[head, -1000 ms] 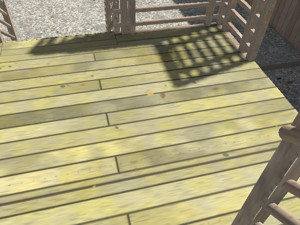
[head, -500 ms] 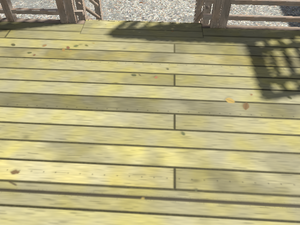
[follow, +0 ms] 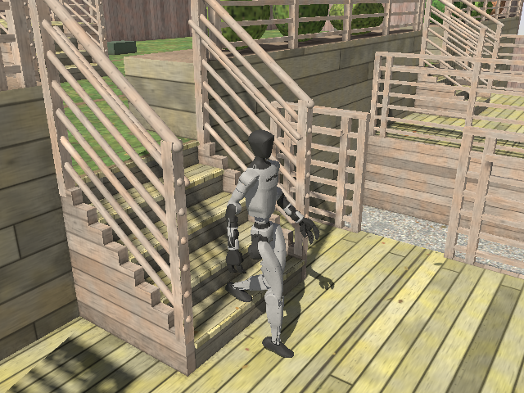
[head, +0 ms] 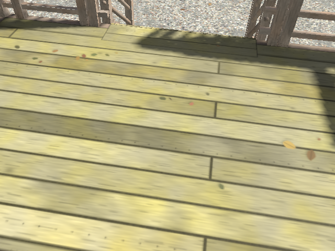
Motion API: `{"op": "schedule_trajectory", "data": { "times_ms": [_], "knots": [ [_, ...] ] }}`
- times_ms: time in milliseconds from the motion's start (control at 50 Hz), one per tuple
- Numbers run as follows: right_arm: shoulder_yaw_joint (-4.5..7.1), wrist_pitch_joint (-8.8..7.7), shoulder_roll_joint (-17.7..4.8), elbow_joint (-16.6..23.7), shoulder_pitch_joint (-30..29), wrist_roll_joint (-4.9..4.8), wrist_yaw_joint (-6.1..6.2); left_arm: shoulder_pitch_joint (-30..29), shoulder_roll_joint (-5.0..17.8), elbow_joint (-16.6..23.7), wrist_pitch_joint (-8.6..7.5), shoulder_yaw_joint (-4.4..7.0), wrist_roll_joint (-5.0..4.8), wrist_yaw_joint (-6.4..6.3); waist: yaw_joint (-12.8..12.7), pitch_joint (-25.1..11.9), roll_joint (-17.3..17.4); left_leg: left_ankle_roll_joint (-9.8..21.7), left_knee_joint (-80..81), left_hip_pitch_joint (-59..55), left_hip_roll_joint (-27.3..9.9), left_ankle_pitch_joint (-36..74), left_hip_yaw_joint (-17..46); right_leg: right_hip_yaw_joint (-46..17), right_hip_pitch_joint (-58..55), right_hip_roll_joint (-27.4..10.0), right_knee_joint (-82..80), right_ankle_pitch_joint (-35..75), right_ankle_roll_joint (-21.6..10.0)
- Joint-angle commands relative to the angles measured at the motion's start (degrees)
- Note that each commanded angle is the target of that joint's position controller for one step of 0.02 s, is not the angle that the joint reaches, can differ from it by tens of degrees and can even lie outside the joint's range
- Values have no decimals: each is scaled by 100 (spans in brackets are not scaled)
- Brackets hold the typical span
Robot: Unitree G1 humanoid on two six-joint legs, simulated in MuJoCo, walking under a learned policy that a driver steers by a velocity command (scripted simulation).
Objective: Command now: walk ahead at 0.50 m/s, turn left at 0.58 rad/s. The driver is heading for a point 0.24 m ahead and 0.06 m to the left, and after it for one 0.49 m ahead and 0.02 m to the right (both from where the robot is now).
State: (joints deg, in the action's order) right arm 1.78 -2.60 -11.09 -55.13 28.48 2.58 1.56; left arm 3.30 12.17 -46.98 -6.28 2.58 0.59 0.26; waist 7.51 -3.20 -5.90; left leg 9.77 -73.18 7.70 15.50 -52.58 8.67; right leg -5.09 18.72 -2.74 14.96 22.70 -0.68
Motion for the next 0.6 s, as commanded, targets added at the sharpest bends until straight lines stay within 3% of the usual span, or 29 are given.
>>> {"op": "schedule_trajectory", "data": {
  "times_ms": [20,40,60,80,100,120,140,160,180,220,240,260,280,320,360,400,420,440,460,480,500,520,560,580,600],
  "knots": [
    [142,36,-254,100,908,-273,-176,2373,1088,-582,72,336,191,-22,-642,-343,-422,-2,-2543,3770,-458,40,443,-301,-4586,-1204,2002,3233,-227],
    [125,51,-375,224,853,-599,10,3187,1092,-669,67,360,268,67,-1181,-1494,-338,-119,-4546,4984,-545,-124,6,-862,-5992,-2150,2993,3190,-658],
    [77,46,-479,379,407,-415,101,3160,868,-637,102,307,149,118,-1358,-1737,-98,-112,-4823,5477,-1007,561,-296,-1030,-5690,-2072,2764,1625,-682],
    [74,19,-605,619,-551,-249,29,2900,929,-488,80,339,239,78,-1585,-1330,-450,-159,-4438,6145,-1172,1404,-604,-1549,-4951,-2192,1739,-1554,-1130],
    [121,59,-603,762,-1192,-67,-74,2484,663,-379,124,288,252,-22,-1438,-606,88,-220,-4198,5985,-1361,2123,-763,-1607,-3512,-1942,910,-3022,-1127],
    [153,100,-545,985,-1807,34,-163,2429,542,-434,46,222,246,-73,-1381,-215,-183,-218,-4118,5897,-1466,2596,-374,-1973,-2640,-2205,872,-2747,-1212],
    [160,114,-562,1096,-1938,21,-226,2356,249,-586,-20,79,200,-54,-1017,371,191,-256,-3268,5792,-1588,2915,-335,-1532,-1836,-1898,725,-2331,-861],
    [20,193,-169,1170,-2154,-78,-317,2085,211,-667,-30,35,148,-82,-655,989,349,-457,-1768,5006,-1628,3362,-492,-561,-409,-1344,213,-2204,-538],
    [-17,228,-54,1176,-2006,-23,-389,1711,321,-565,-19,61,160,-96,-449,944,104,-577,-783,4110,-1657,3885,-671,-112,271,-1023,-150,-2274,-509],
    [3,172,-154,938,-1408,42,-450,1353,279,-428,-9,32,-7,-116,-191,771,-529,-646,483,3094,-1720,5177,-566,462,642,-864,123,-484,-573],
    [-23,117,-181,940,-1458,22,-477,1341,281,-382,-13,35,-50,-118,-195,587,-474,-581,1030,2788,-1716,5585,-653,663,507,-837,170,-53,-509],
    [-58,132,-170,941,-1648,-10,-478,1465,342,-391,-25,47,-140,-151,-319,576,-344,-540,1759,2583,-1717,5912,-697,751,273,-852,116,113,-501],
    [-100,150,-132,997,-2010,-39,-475,1797,362,-486,-12,40,-163,-173,-520,605,-156,-498,2196,2515,-1637,6071,-900,743,-57,-886,-39,135,-495],
    [-171,188,-89,1127,-2680,-82,-466,2306,435,-675,108,36,-113,-191,-838,830,86,-432,2936,2719,-1603,5817,-1133,762,-896,-985,-203,58,-525],
    [-219,113,-79,1236,-3176,-99,-496,2897,494,-869,184,30,40,-143,-1082,931,293,-319,3464,2646,-1532,5250,-1337,741,-1593,-1035,-195,109,-497],
    [-164,42,-297,1174,-3109,-85,-453,3082,657,-954,240,41,142,-151,-968,814,299,-212,3859,2294,-1257,4380,-1469,836,-2267,-1081,338,1280,-510],
    [-126,-14,-412,1008,-2692,-73,-425,3131,760,-978,268,51,161,-156,-796,573,242,-138,4069,1808,-1081,4078,-1536,906,-2494,-1056,920,1818,-533],
    [-73,-99,-520,736,-1856,-52,-391,3036,814,-966,301,44,135,-138,-380,104,239,17,4442,650,-1022,4265,-1484,1089,-2262,-991,1886,1870,-547],
    [20,-183,-849,524,-967,75,-327,2917,713,-802,281,-4,37,-102,-11,-561,358,320,4397,-1025,-1799,5021,-616,1210,-1208,-887,3201,534,-504],
    [196,-154,-1487,452,-386,112,-254,3421,43,-585,261,-188,-205,4,-99,-1676,1866,1496,4331,-3232,-4051,7189,2226,1479,1061,84,5773,-4370,-177],
    [245,-24,-1326,396,-207,-255,-205,2915,695,-622,261,7,-102,-57,58,-1963,974,1567,4563,-3078,-4037,8418,2569,761,1525,390,6723,-5482,-178],
    [215,-62,-1181,359,-750,-294,-159,2398,659,-359,249,19,-75,-93,-249,-994,928,1349,4633,-2387,-3715,9107,1599,378,1964,110,6485,-5221,-204],
    [96,-85,-661,385,-1442,-262,-107,2088,448,-333,330,-5,11,-109,-643,162,775,743,5114,-953,-3184,8815,656,369,1804,-144,5433,-5001,-218],
    [36,-86,-504,394,-1619,-265,-63,2229,384,-390,421,-2,121,-100,-850,350,885,561,5390,-316,-2960,8638,296,399,1334,-156,5049,-4873,-128],
    [16,-107,-449,392,-1690,-244,-47,2393,221,-484,490,-24,149,-90,-980,294,862,477,5504,27,-2853,8736,71,439,907,-91,4768,-4693,-67]
  ]
}}
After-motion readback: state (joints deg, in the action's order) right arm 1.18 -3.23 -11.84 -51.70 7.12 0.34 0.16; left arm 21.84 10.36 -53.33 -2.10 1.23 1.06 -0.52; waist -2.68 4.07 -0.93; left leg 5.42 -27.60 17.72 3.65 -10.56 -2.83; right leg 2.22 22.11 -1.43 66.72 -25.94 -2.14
